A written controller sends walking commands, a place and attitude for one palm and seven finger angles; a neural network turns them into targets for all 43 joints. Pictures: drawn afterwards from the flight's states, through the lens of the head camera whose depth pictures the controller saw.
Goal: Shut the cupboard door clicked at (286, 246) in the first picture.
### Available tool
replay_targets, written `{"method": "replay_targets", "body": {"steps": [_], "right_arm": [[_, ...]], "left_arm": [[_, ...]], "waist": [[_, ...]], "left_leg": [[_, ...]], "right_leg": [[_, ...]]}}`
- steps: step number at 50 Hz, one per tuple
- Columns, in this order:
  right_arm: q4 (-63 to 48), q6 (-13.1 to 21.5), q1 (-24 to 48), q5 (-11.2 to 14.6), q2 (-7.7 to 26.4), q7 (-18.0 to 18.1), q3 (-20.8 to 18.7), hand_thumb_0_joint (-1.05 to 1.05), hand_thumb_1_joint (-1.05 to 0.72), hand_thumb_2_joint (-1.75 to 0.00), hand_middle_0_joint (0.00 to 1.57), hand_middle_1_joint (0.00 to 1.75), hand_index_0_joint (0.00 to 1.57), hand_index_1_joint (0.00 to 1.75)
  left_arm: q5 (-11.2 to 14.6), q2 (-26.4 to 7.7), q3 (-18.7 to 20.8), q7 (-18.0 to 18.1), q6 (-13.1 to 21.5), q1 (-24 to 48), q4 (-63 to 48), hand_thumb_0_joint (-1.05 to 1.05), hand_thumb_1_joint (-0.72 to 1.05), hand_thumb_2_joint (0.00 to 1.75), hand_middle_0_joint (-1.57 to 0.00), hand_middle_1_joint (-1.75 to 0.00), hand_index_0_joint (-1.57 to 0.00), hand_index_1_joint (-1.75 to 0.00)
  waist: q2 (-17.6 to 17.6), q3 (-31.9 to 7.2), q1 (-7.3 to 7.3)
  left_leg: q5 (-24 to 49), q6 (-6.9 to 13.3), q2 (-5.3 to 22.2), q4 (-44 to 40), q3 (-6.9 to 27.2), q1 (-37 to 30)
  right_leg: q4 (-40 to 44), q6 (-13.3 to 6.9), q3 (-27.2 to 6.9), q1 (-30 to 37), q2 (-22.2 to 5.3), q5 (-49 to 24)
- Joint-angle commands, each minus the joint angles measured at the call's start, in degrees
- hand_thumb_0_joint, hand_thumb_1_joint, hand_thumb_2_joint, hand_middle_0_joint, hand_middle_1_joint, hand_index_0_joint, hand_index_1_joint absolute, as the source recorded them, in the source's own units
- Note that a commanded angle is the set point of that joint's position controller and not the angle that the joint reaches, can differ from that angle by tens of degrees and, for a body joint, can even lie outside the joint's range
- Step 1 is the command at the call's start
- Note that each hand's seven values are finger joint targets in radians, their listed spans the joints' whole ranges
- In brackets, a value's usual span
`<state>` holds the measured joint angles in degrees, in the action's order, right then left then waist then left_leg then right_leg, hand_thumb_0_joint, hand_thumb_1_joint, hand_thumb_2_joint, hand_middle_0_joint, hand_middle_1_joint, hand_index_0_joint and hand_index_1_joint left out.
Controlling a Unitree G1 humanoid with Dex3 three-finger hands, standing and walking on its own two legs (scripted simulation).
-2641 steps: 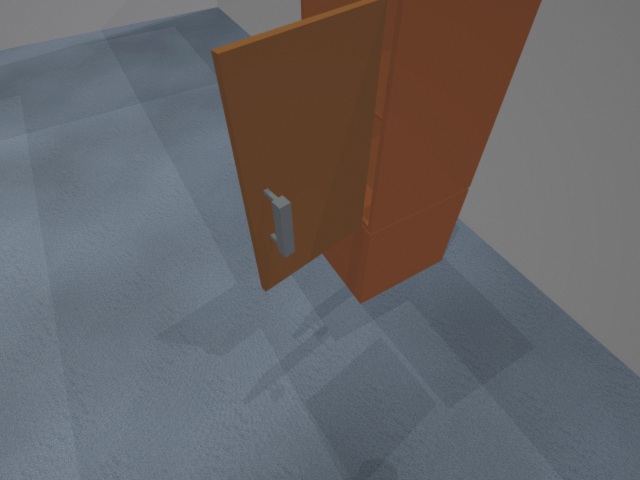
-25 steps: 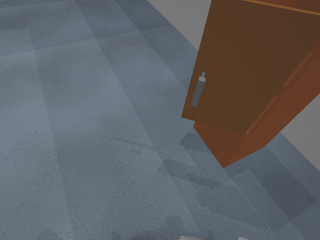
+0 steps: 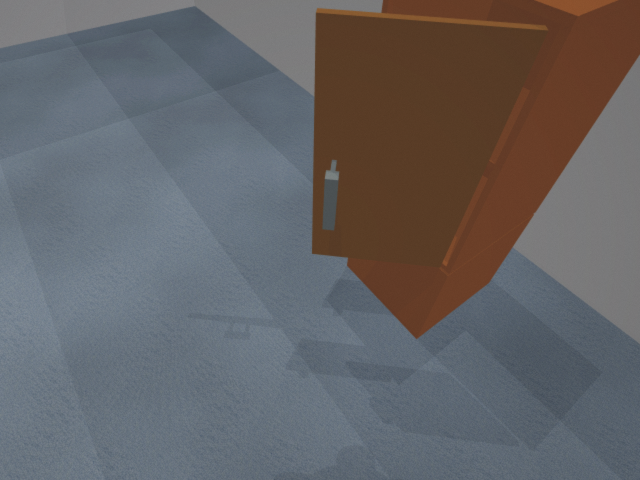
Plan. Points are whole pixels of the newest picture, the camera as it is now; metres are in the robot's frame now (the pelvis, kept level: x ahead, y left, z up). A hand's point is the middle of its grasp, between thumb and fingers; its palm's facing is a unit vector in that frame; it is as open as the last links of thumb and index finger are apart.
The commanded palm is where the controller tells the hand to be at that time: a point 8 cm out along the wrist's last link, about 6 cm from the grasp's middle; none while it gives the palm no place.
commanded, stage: take the last steps up to it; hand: left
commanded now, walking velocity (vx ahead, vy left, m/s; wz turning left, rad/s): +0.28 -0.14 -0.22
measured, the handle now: (331, 195) +0.67 +0.01 -0.10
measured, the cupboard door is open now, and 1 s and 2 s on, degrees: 47 47 47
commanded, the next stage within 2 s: come to a stop and stand still in 0.42 s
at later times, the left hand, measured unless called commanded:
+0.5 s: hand (268, 391) +0.28 +0.10 -0.18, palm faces -0.15 -0.97 -0.20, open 7.3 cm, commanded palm none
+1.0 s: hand (273, 398) +0.27 +0.09 -0.17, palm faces -0.02 -0.97 -0.24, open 7.3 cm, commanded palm none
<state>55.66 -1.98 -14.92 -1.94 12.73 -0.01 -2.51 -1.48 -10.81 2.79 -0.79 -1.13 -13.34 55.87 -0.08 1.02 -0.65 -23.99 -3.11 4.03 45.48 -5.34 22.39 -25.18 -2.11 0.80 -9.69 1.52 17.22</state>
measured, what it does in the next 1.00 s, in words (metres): walks ahead: left foot, then right foot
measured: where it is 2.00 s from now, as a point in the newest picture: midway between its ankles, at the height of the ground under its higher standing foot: outside the picture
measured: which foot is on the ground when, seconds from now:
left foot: up 0.00-0.04, down 0.06-0.44, up 0.46-0.74, down 0.76-1.00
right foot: down 0.00-0.06, up 0.08-0.44, down 0.46-0.80, up 0.82-1.00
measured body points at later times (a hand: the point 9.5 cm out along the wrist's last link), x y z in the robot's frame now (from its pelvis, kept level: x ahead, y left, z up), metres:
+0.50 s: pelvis +0.14 -0.08 -0.02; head +0.19 -0.09 +0.43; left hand +0.29 +0.15 -0.16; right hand +0.03 -0.30 -0.17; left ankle +0.03 +0.10 -0.70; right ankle +0.19 -0.20 -0.74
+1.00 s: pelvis +0.19 -0.11 +0.00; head +0.24 -0.10 +0.44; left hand +0.27 +0.14 -0.16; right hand +0.29 -0.34 -0.14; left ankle +0.25 -0.01 -0.74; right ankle +0.13 -0.23 -0.68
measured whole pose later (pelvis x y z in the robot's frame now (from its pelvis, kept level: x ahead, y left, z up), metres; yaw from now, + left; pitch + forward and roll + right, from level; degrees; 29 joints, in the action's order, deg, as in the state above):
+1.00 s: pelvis +0.19 -0.11 +0.00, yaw -6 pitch +0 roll -2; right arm 53.3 -1.9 -4.8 -1.8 9.7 1.7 -1.2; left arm -0.5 -11.7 3.3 2.1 -3.3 -10.4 55.3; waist -0.5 6.0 1.8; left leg -11.2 1.8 2.1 29.5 -3.1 18.6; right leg -53.6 1.3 -0.3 -20.4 1.1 30.6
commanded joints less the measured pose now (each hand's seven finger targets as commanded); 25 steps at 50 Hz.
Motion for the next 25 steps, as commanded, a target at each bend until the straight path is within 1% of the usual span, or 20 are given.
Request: {"method": "replay_targets", "body": {"steps": [1, 2, 3, 4, 5, 6, 7, 9, 11, 13, 14, 17, 18, 19, 20, 21, 22, 23, 24, 25], "right_arm": [[-1.3, 4.0, -7.7, 0.1, 5.2, 1.3, -0.9, 0.00, -0.90, -0.90, 0.20, 0.30, 0.20, 0.30], [0.1, 4.6, -12.3, -0.7, 10.9, 1.9, -2.1, 0.00, -0.90, -0.90, 0.20, 0.30, 0.20, 0.30], [0.3, 4.4, -16.8, -1.1, 15.4, 2.5, -2.8, 0.00, -0.90, -0.90, 0.20, 0.30, 0.20, 0.30], [0.3, 4.4, -16.1, -0.7, 14.8, 2.8, -2.5, 0.00, -0.90, -0.90, 0.20, 0.30, 0.20, 0.30], [-0.1, 4.5, -14.0, -0.7, 13.0, 2.8, -2.0, 0.00, -0.90, -0.90, 0.20, 0.30, 0.20, 0.30], [-0.9, 4.7, -10.4, -0.6, 11.2, 2.7, -1.4, 0.00, -0.90, -0.90, 0.20, 0.30, 0.20, 0.30], [-1.2, 5.1, -8.7, -0.5, 9.7, 2.8, -1.0, 0.00, -0.90, -0.90, 0.20, 0.30, 0.20, 0.30], [-0.3, 5.6, -8.8, -0.5, 8.7, 3.0, -0.7, 0.00, -0.90, -0.90, 0.20, 0.30, 0.20, 0.30], [0.8, 5.6, -9.9, -0.3, 8.5, 2.7, -0.8, 0.00, -0.90, -0.90, 0.20, 0.30, 0.20, 0.30], [1.8, 5.4, -10.7, -0.3, 8.2, 2.3, -1.0, 0.00, -0.90, -0.90, 0.20, 0.30, 0.20, 0.30], [2.1, 5.2, -11.0, -0.4, 8.0, 2.2, -1.1, 0.00, -0.90, -0.90, 0.20, 0.30, 0.20, 0.30], [2.8, 4.7, -10.3, -0.3, 9.1, 1.9, -1.9, 0.00, -0.90, -0.90, 0.20, 0.30, 0.20, 0.30], [2.9, 4.5, -9.4, -0.2, 9.5, 1.8, -2.0, 0.00, -0.90, -0.90, 0.20, 0.30, 0.20, 0.30], [2.9, 4.2, -8.7, -0.2, 9.5, 1.8, -2.2, 0.00, -0.90, -0.90, 0.20, 0.30, 0.20, 0.30], [3.1, 4.1, -7.5, 0.1, 9.5, 1.7, -2.1, 0.00, -0.90, -0.90, 0.20, 0.30, 0.20, 0.30], [3.0, 4.2, -7.1, 0.8, 8.2, 1.3, -2.0, 0.00, -0.90, -0.90, 0.20, 0.30, 0.20, 0.30], [1.8, 4.4, -7.4, 1.7, 3.6, 0.8, -1.0, 0.00, -0.90, -0.90, 0.20, 0.30, 0.20, 0.30], [-0.3, 3.9, -5.5, 1.9, 2.6, 1.2, -0.6, 0.00, -0.90, -0.90, 0.20, 0.30, 0.20, 0.30], [-0.2, 3.3, -4.3, 1.8, 2.5, 1.6, -1.0, 0.00, -0.90, -0.90, 0.20, 0.30, 0.20, 0.30], [0.6, 3.3, -4.4, 1.5, 2.8, 1.6, -0.9, 0.00, -0.90, -0.90, 0.20, 0.30, 0.20, 0.30]], "left_arm": [[0.6, -9.2, 2.7, 0.0, 1.1, 2.2, -3.0, 0.00, 0.90, 0.90, -0.20, -0.30, -0.20, -0.30], [1.0, -4.7, 1.9, -0.6, 0.9, 0.6, -3.8, 0.00, 0.90, 0.90, -0.20, -0.30, -0.20, -0.30], [0.5, -4.8, 1.3, -1.0, 1.1, 2.9, -6.1, 0.00, 0.90, 0.90, -0.20, -0.30, -0.20, -0.30], [-0.6, -7.4, 1.8, -1.2, 0.8, 6.6, -6.9, 0.00, 0.90, 0.90, -0.20, -0.30, -0.20, -0.30], [-0.9, -7.2, 2.2, -1.6, 0.9, 7.5, -6.3, 0.00, 0.90, 0.90, -0.20, -0.30, -0.20, -0.30], [-0.7, -6.7, 2.4, -2.0, 0.8, 6.6, -5.4, 0.00, 0.90, 0.90, -0.20, -0.30, -0.20, -0.30], [-0.7, -6.1, 2.5, -2.3, 0.5, 5.7, -4.8, 0.00, 0.90, 0.90, -0.20, -0.30, -0.20, -0.30], [-0.3, -4.5, 2.1, -2.7, 0.2, 5.1, -4.0, 0.00, 0.90, 0.90, -0.20, -0.30, -0.20, -0.30], [-0.1, -3.4, 1.5, -2.7, 0.0, 5.7, -3.7, 0.00, 0.90, 0.90, -0.20, -0.30, -0.20, -0.30], [-0.1, -2.5, 0.9, -2.6, 0.1, 7.2, -3.9, 0.00, 0.90, 0.90, -0.20, -0.30, -0.20, -0.30], [0.0, -2.7, 0.7, -2.6, 0.2, 8.7, -4.2, 0.00, 0.90, 0.90, -0.20, -0.30, -0.20, -0.30], [0.0, -3.2, 0.8, -2.6, 0.5, 9.1, -3.8, 0.00, 0.90, 0.90, -0.20, -0.30, -0.20, -0.30], [0.0, -3.5, 0.9, -2.5, 0.7, 7.8, -3.3, 0.00, 0.90, 0.90, -0.20, -0.30, -0.20, -0.30], [0.0, -4.4, 1.2, -2.3, 0.9, 5.7, -2.6, 0.00, 0.90, 0.90, -0.20, -0.30, -0.20, -0.30], [-0.1, -5.6, 1.6, -2.1, 1.3, 0.1, -0.8, 0.00, 0.90, 0.90, -0.20, -0.30, -0.20, -0.30], [-0.2, -8.8, 2.4, -1.6, 2.1, -7.4, 1.5, 0.00, 0.90, 0.90, -0.20, -0.30, -0.20, -0.30], [-0.6, -14.8, 3.9, -0.5, 3.0, -15.4, 4.0, 0.00, 0.90, 0.90, -0.20, -0.30, -0.20, -0.30], [0.5, -16.7, 3.7, 0.0, 2.9, -16.4, 4.5, 0.00, 0.90, 0.90, -0.20, -0.30, -0.20, -0.30], [0.6, -14.5, 3.3, 0.8, 2.7, -11.6, 3.8, 0.00, 0.90, 0.90, -0.20, -0.30, -0.20, -0.30], [0.5, -12.1, 2.6, 1.1, 2.6, -6.3, 2.4, 0.00, 0.90, 0.90, -0.20, -0.30, -0.20, -0.30]], "waist": [[2.8, -1.2, -3.68], [-12.9, -2.1, -4.98], [-18.5, -1.3, -6.75], [-13.0, 1.0, -6.58], [-10.8, 3.4, -5.24], [-9.5, 5.0, -3.38], [-8.5, 5.9, -2.36], [-7.4, 4.4, -1.58], [-8.5, 3.2, -1.63], [-9.8, 3.2, -2.15], [-10.0, 4.4, -2.69], [-11.3, 3.9, -2.44], [-11.8, 3.2, -1.58], [-11.1, 3.0, -0.46], [-9.6, 0.1, 2.50], [-3.2, -4.1, 6.05], [13.3, -10.3, 9.02], [14.3, -10.6, 8.18], [13.2, -7.6, 6.15], [13.2, -4.7, 4.27]], "left_leg": [[9.4, 0.9, -0.2, -22.0, -0.7, -18.0], [0.7, 4.5, 12.6, -28.9, 17.4, -26.2], [-4.8, 10.5, 25.5, -34.6, 33.4, -27.2], [-4.7, 12.6, 27.2, -35.5, 34.8, -22.8], [0.0, 11.6, 24.6, -35.2, 29.9, -19.6], [4.7, 10.8, 22.5, -35.1, 23.8, -16.9], [10.3, 9.8, 20.2, -34.8, 17.7, -15.9], [23.3, 8.9, 17.4, -32.7, 9.1, -18.4], [29.3, 8.3, 15.7, -31.5, 3.1, -19.1], [31.3, 7.7, 14.3, -30.7, -0.6, -18.4], [32.2, 7.6, 14.3, -30.4, -0.9, -17.4], [29.9, 7.4, 14.6, -28.6, -1.4, -15.8], [30.1, 7.2, 14.5, -27.2, -1.5, -15.8], [31.1, 6.8, 14.3, -24.7, -1.8, -14.4], [33.6, 5.5, 12.9, -18.5, -3.2, -13.3], [30.6, 3.6, 9.8, -8.2, -5.3, -6.8], [5.7, 1.6, 1.9, 8.8, -7.7, 5.5], [-15.3, 1.9, -1.2, 21.7, -1.4, 9.3], [-12.3, 2.5, 0.8, 25.7, 3.3, 10.4], [-8.4, 2.5, 2.7, 27.0, 4.3, 11.6]], "right_leg": [[0.1, -5.8, -10.2, -10.8, -7.9, 4.3], [-14.3, -2.1, -4.9, -21.7, -1.1, 7.9], [-28.8, 0.1, -0.1, -30.1, 1.0, 16.4], [-36.8, 0.2, -4.2, -32.2, -2.6, 14.1], [-41.6, 0.7, -4.2, -32.9, -3.8, 9.8], [-43.0, 1.3, -4.1, -32.1, -5.2, 6.0], [-42.7, 1.9, -3.6, -31.0, -5.6, 3.1], [-39.0, 2.6, -1.9, -29.7, -5.4, 0.7], [-33.4, 3.0, 0.2, -27.4, -5.5, -1.9], [-25.7, 3.0, 2.8, -24.6, -5.3, -4.6], [-22.1, 2.7, 4.0, -22.9, -4.8, -4.6], [-14.8, 2.1, 5.9, -16.4, -3.6, -5.8], [-12.6, 1.7, 6.6, -13.6, -2.8, -6.2], [-10.1, 1.0, 7.4, -9.1, -2.0, -6.1], [-5.6, 0.5, 7.6, -1.2, -1.0, -8.2], [-2.2, -0.8, 4.1, 11.9, -3.0, -9.6], [2.7, -5.8, -13.0, 23.5, -17.4, -11.7], [8.6, -10.3, -22.6, 19.7, -25.0, -17.0], [10.2, -11.0, -20.9, 13.6, -23.8, -15.3], [10.3, -11.6, -18.9, 9.5, -22.5, -12.0]]}}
